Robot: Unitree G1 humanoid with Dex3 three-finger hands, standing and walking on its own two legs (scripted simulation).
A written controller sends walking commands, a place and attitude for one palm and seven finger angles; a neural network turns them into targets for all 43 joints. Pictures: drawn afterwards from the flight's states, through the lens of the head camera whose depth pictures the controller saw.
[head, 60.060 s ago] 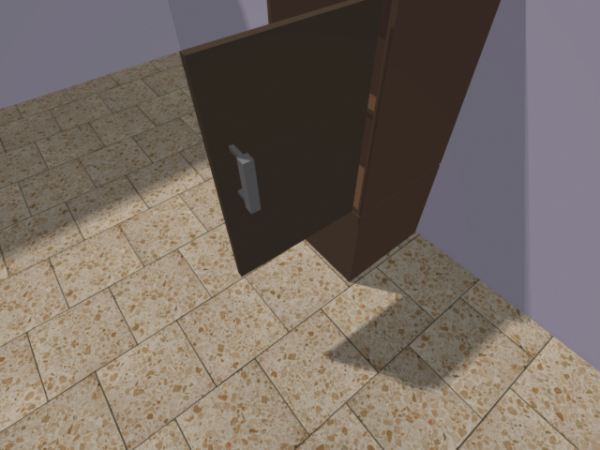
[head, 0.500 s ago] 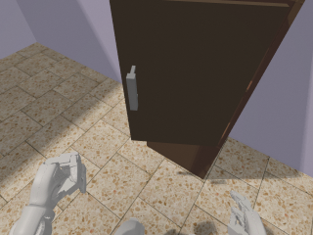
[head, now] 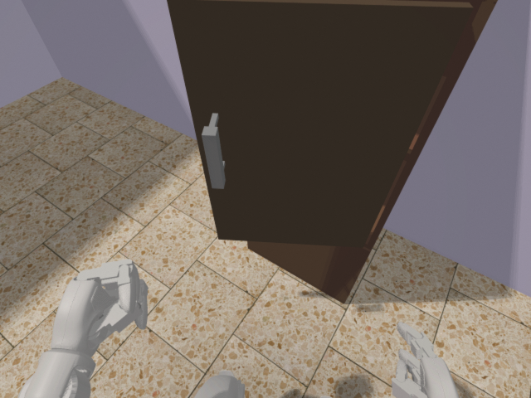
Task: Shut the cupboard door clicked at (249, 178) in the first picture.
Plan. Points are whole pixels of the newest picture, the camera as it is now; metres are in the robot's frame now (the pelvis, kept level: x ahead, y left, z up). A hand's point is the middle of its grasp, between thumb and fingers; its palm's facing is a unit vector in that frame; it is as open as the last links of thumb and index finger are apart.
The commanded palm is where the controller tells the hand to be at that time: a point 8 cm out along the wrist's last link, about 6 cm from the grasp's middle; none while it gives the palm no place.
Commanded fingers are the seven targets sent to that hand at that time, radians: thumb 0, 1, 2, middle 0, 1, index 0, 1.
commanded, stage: bring the fist close to the handle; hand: left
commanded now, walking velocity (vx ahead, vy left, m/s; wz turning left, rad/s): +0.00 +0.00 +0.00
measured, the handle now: (216, 151) +0.51 +0.13 +0.07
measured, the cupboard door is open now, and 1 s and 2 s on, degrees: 29 29 25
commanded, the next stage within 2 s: push the door shut along its arc in 1.40 s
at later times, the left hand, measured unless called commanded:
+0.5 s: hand (189, 249) +0.31 +0.13 +0.08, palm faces -0.04 -1.00 -0.03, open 3.1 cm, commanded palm +0.29 +0.18 +0.08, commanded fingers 0.00 0.90 0.90 -1.30 -1.50 -1.30 -1.50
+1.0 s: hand (236, 201) +0.40 +0.08 +0.08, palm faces -0.05 -1.00 -0.04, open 3.1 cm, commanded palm +0.38 +0.14 +0.08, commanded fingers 0.00 0.90 0.90 -1.30 -1.50 -1.30 -1.50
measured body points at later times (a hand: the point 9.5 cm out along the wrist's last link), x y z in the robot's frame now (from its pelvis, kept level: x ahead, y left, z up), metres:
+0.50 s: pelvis +0.00 -0.01 +0.00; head +0.04 -0.02 +0.45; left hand +0.30 +0.19 +0.08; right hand +0.15 -0.24 -0.09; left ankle +0.06 +0.11 -0.67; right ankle -0.01 -0.11 -0.67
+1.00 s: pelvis +0.00 -0.01 +0.00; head +0.05 -0.03 +0.45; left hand +0.39 +0.13 +0.08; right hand +0.11 -0.26 -0.11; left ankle +0.06 +0.11 -0.67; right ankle -0.01 -0.11 -0.67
